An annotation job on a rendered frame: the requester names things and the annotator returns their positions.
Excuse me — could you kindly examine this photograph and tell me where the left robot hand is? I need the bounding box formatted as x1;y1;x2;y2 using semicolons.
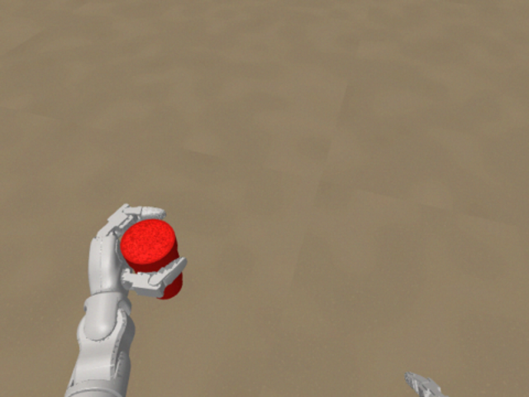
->
88;203;187;298

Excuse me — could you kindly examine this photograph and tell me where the right robot hand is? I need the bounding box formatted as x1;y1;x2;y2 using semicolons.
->
404;371;449;397

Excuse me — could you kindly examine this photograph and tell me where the left robot arm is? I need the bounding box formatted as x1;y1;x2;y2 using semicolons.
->
64;291;136;397

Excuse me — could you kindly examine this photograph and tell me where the cup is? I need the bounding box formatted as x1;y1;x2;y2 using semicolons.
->
120;219;183;299

